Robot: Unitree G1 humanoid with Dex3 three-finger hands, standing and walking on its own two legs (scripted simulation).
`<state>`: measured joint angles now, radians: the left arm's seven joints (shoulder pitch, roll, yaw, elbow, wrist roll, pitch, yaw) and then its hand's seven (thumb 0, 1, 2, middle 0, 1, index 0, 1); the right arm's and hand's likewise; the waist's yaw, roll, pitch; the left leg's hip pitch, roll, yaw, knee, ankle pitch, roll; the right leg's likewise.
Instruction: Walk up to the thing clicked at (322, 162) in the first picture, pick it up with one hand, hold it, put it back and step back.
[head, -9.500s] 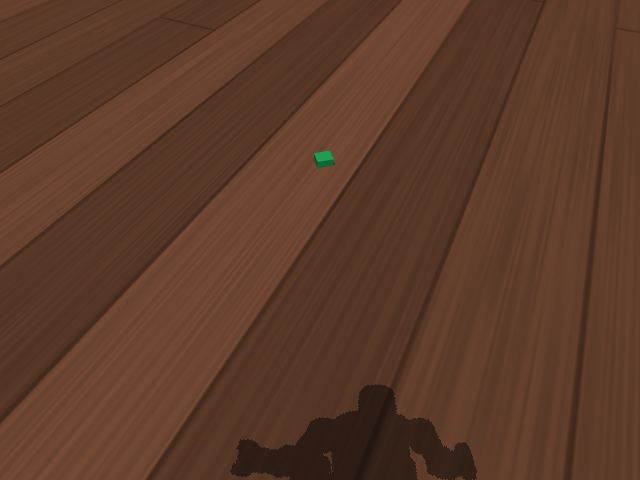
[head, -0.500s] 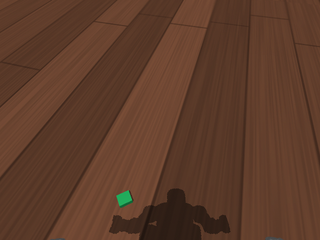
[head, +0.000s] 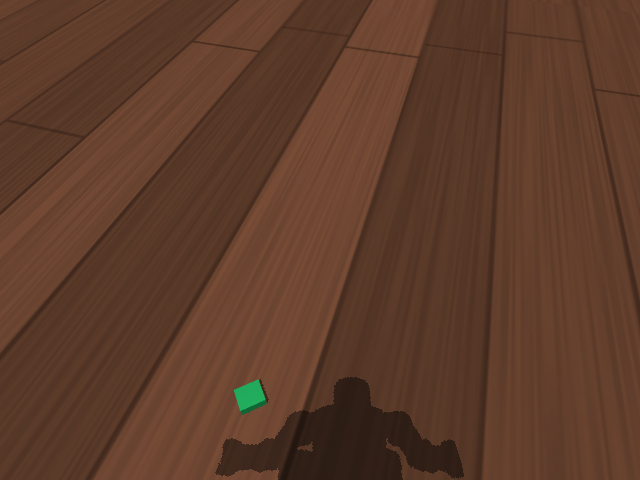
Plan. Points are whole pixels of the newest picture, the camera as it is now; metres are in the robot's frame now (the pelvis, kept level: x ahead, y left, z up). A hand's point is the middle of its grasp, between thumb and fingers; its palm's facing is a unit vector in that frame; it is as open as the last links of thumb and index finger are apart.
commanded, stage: stand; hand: left
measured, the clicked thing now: (250, 396) +0.45 +0.23 -0.76
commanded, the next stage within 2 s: none
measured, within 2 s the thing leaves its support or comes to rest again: neither
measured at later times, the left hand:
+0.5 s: hand out of the picture +0.09 +0.26 -0.16, palm faces -0.03 -0.94 -0.35, open 7.4 cm
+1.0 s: hand out of the picture +0.10 +0.26 -0.15, palm faces -0.02 -0.94 -0.35, open 7.4 cm
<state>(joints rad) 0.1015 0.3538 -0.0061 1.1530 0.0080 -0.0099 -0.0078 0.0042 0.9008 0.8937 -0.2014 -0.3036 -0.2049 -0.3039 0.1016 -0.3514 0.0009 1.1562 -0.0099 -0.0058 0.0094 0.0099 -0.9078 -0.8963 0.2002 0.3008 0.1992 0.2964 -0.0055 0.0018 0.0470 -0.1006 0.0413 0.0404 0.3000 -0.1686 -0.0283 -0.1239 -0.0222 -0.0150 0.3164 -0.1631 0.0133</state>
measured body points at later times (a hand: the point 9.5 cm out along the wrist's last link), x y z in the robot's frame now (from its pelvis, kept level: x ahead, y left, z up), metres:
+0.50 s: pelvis +0.01 +0.00 +0.00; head +0.03 +0.00 +0.45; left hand +0.09 +0.30 -0.13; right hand +0.09 -0.30 -0.14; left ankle +0.00 +0.14 -0.75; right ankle +0.01 -0.13 -0.75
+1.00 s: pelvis +0.02 +0.00 +0.00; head +0.03 +0.00 +0.45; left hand +0.10 +0.30 -0.13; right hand +0.10 -0.30 -0.13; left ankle +0.00 +0.14 -0.75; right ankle +0.01 -0.13 -0.75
